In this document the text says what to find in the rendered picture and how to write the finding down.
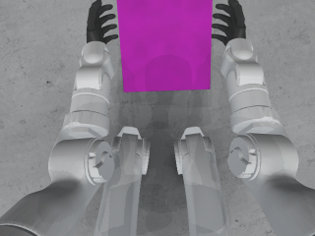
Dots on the left robot shin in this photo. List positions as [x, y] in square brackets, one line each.
[116, 141]

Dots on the left robot hand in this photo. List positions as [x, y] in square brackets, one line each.
[95, 31]

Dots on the robot shin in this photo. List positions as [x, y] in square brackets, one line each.
[207, 140]
[116, 141]

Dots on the left robot forearm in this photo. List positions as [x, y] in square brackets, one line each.
[88, 115]

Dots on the right robot upper arm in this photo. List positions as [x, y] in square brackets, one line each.
[267, 164]

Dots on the right robot hand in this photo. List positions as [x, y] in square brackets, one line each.
[235, 22]

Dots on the left robot upper arm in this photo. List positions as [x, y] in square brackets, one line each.
[77, 168]

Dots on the right robot forearm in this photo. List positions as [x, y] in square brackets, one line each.
[247, 92]

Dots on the right robot shin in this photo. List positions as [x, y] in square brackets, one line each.
[207, 140]

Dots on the carton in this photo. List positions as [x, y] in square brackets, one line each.
[165, 44]

